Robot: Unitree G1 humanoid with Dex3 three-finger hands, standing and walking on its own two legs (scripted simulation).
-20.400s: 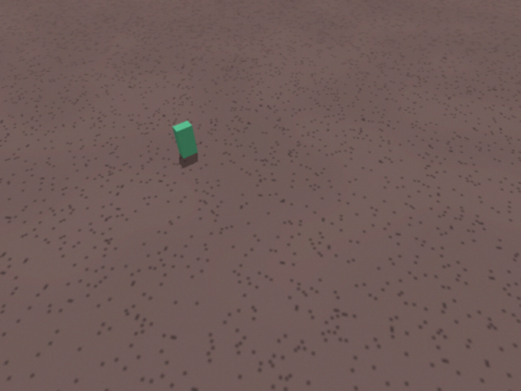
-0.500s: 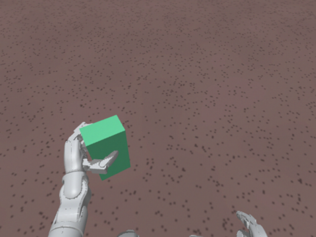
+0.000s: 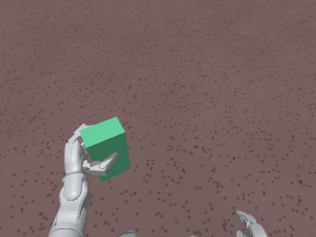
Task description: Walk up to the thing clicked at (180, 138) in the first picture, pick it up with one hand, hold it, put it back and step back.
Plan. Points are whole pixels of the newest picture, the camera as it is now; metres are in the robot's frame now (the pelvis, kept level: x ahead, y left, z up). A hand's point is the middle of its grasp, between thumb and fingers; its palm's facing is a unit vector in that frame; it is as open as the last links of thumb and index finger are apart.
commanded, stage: hold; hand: left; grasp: from the side
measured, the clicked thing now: (108, 152) +0.33 +0.15 +0.00
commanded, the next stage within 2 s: crouch in 0.46 s
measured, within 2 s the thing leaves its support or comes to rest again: neither
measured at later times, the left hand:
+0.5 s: hand (99, 148) +0.32 +0.17 +0.04, palm faces +0.22 -0.98 -0.05, open 9.5 cm
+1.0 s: hand (101, 163) +0.33 +0.19 -0.07, palm faces +0.30 -0.95 -0.04, open 9.5 cm
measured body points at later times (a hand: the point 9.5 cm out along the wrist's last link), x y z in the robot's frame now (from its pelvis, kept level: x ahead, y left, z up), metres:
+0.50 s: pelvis +0.00 +0.00 +0.00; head +0.04 +0.01 +0.45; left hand +0.31 +0.22 +0.04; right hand +0.13 -0.23 -0.11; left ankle +0.03 +0.13 -0.70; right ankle +0.00 -0.13 -0.70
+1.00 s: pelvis -0.02 +0.00 -0.05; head +0.08 +0.02 +0.39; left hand +0.31 +0.24 -0.06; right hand +0.10 -0.25 -0.17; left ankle +0.03 +0.13 -0.70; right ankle +0.00 -0.13 -0.70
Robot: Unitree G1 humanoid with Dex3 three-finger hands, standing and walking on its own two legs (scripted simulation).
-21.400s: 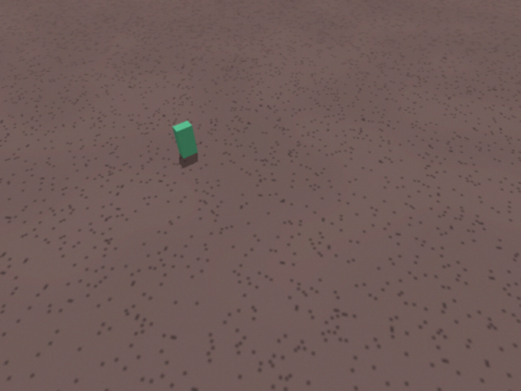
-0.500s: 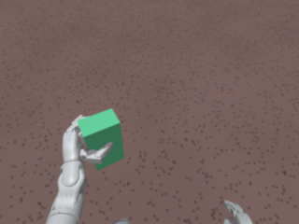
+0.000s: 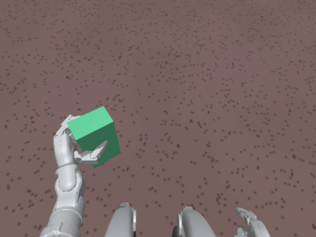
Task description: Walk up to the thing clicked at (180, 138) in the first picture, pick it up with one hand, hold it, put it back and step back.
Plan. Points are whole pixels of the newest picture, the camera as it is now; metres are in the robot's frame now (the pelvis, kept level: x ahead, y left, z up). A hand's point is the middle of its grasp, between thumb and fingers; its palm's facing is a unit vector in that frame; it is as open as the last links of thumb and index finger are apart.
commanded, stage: crouch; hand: left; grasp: from the side
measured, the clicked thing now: (98, 140) +0.37 +0.18 -0.04
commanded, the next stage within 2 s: lower in 1.34 s
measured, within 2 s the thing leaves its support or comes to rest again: neither
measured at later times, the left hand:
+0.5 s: hand (93, 161) +0.38 +0.24 -0.26, palm faces +0.41 -0.91 -0.06, open 9.5 cm
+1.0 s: hand (97, 171) +0.37 +0.26 -0.40, palm faces +0.35 -0.94 -0.06, open 9.5 cm
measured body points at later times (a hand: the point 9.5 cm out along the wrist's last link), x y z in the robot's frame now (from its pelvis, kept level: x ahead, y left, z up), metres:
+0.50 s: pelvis -0.04 +0.00 -0.21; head +0.15 +0.03 +0.20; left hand +0.35 +0.29 -0.26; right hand +0.08 -0.26 -0.34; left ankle +0.05 +0.13 -0.65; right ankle +0.02 -0.12 -0.65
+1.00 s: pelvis -0.07 +0.00 -0.33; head +0.14 +0.04 +0.06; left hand +0.35 +0.31 -0.39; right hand +0.03 -0.28 -0.46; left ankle +0.05 +0.13 -0.65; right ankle +0.02 -0.12 -0.65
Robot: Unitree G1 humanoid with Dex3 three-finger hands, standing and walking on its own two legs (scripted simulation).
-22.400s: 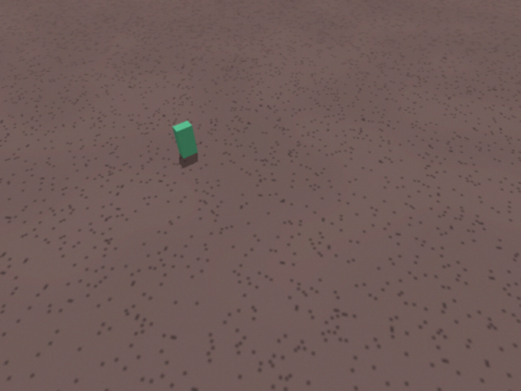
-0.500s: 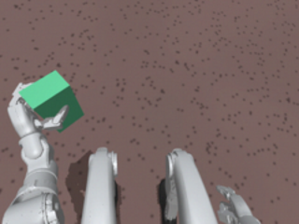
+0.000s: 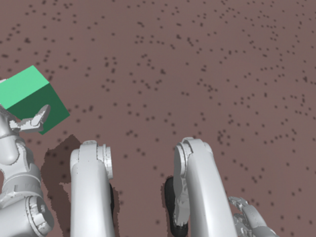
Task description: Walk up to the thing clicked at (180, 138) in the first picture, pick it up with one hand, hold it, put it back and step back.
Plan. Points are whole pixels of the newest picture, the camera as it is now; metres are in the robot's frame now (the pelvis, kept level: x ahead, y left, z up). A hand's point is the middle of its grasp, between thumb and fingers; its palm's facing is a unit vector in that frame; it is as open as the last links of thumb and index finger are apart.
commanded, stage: crouch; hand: left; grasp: from the side
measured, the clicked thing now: (38, 105) +0.42 +0.29 -0.09
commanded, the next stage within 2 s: lower in 0.34 s
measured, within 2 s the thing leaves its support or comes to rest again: neither
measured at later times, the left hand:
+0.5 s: hand (35, 117) +0.40 +0.31 -0.12, palm faces +0.43 -0.90 -0.05, open 9.5 cm
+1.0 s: hand (42, 124) +0.40 +0.32 -0.19, palm faces +0.49 -0.87 -0.03, open 9.5 cm
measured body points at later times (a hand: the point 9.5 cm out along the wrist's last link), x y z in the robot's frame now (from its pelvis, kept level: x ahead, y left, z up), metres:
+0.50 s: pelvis +0.00 +0.00 -0.04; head +0.22 +0.08 +0.35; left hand +0.37 +0.35 -0.12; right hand +0.15 -0.27 -0.15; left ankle +0.10 +0.14 -0.32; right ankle +0.10 -0.12 -0.32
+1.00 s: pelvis +0.00 +0.01 -0.06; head +0.23 +0.12 +0.31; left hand +0.37 +0.36 -0.19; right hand +0.14 -0.27 -0.14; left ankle +0.10 +0.14 -0.32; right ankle +0.10 -0.12 -0.32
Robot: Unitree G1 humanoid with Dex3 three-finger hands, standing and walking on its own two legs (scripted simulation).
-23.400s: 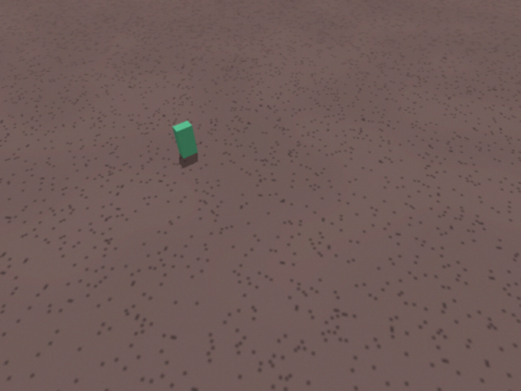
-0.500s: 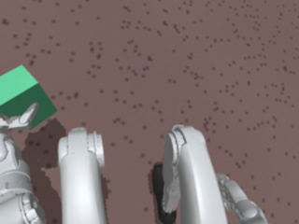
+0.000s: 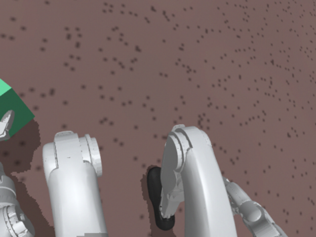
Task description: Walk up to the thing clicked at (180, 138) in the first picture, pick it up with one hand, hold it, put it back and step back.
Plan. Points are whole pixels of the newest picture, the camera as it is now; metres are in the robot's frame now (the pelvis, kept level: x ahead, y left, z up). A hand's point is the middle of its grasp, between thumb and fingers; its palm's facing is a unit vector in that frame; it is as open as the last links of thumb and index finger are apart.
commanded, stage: lower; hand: left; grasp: from the side
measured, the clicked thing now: out of the picture +0.38 +0.34 -0.16
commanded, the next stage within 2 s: loosen in 0.62 s
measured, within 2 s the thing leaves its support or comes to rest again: rests again in 1.70 s
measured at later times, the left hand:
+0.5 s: hand out of the picture +0.36 +0.34 -0.16, palm faces +0.55 -0.83 -0.04, open 9.5 cm
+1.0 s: hand out of the picture +0.37 +0.35 -0.15, palm faces +0.55 -0.83 -0.02, open 11.0 cm
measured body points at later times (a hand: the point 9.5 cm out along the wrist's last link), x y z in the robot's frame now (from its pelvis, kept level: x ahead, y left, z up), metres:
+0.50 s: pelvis -0.01 +0.01 -0.01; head +0.21 +0.16 +0.35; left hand +0.33 +0.39 -0.15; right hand +0.18 -0.25 -0.07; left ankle +0.08 +0.14 -0.26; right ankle +0.11 -0.12 -0.26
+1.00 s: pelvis -0.01 +0.01 -0.01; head +0.19 +0.18 +0.35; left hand +0.33 +0.39 -0.15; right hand +0.18 -0.24 -0.06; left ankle +0.08 +0.14 -0.26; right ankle +0.11 -0.12 -0.26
